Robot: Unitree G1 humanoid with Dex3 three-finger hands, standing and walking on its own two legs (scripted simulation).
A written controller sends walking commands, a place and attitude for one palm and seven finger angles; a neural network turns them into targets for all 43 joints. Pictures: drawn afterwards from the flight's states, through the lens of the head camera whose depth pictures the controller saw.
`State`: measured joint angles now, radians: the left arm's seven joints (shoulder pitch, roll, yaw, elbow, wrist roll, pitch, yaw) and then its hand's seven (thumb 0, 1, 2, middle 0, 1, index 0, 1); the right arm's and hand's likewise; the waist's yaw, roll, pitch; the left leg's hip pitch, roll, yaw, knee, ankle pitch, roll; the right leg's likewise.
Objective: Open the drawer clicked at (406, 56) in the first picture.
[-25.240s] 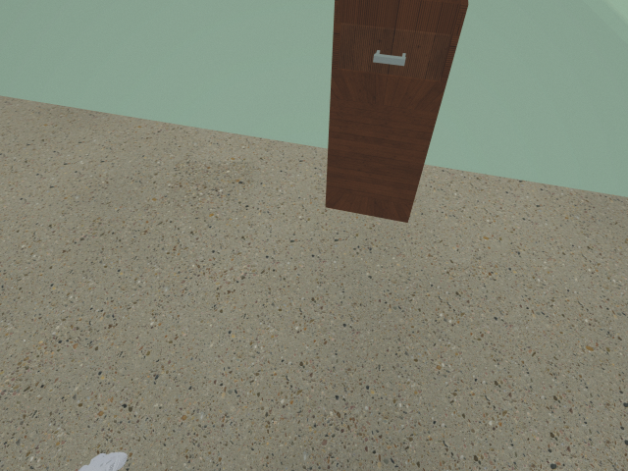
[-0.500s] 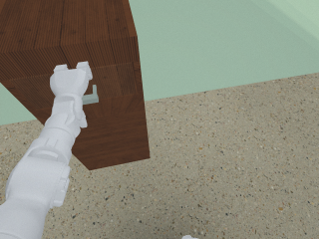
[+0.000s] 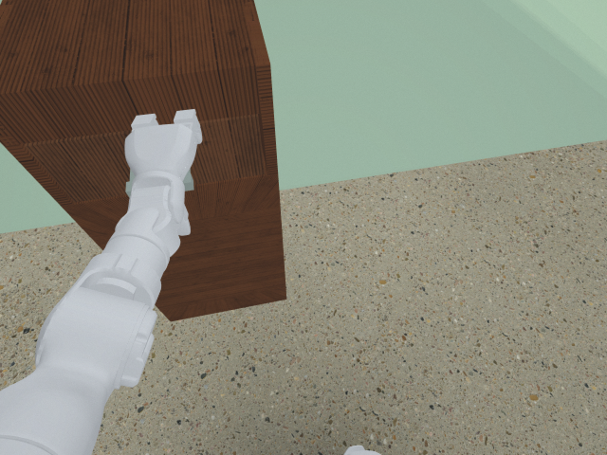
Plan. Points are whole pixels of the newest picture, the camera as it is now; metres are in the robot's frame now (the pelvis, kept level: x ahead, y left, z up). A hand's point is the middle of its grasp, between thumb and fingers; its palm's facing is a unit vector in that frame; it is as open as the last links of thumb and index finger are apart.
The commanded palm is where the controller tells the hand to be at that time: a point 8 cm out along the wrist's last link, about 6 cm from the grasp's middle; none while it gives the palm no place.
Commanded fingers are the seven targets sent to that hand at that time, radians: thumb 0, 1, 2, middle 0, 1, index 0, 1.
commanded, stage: re-aim the fingers above the handle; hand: left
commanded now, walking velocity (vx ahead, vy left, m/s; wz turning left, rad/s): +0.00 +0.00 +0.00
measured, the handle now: (160, 176) +0.55 +0.20 -0.01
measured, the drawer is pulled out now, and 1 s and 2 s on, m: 0.00 0.00 0.00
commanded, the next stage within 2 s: lower the fingers behind the handle in 0.90 s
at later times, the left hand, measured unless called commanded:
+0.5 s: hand (164, 178) +0.49 +0.17 +0.05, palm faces +0.02 -0.02 -1.00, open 13.8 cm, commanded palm +0.48 +0.17 +0.10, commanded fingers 0.00 -0.50 0.30 -0.30 -1.20 -0.30 -1.20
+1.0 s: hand (164, 177) +0.50 +0.17 +0.05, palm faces +0.00 +0.00 -1.00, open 13.8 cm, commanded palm +0.48 +0.17 +0.10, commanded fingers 0.00 -0.50 0.30 -0.30 -1.20 -0.30 -1.20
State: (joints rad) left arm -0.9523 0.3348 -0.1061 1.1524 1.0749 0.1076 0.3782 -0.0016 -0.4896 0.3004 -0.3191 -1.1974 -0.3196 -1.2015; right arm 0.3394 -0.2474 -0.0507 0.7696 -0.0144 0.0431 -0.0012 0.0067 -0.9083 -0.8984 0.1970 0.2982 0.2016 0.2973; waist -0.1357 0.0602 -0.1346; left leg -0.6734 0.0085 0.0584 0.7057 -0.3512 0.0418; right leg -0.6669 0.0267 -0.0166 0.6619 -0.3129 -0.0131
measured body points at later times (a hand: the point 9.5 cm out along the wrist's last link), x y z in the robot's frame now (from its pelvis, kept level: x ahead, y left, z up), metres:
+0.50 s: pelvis +0.00 -0.01 +0.00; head +0.09 -0.01 +0.44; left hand +0.49 +0.17 +0.10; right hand +0.02 -0.28 -0.13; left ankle -0.02 +0.09 -0.71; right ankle -0.01 -0.11 -0.71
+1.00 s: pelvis +0.00 -0.01 +0.00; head +0.09 -0.02 +0.44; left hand +0.49 +0.16 +0.10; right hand +0.01 -0.27 -0.14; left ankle -0.02 +0.09 -0.71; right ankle -0.01 -0.11 -0.71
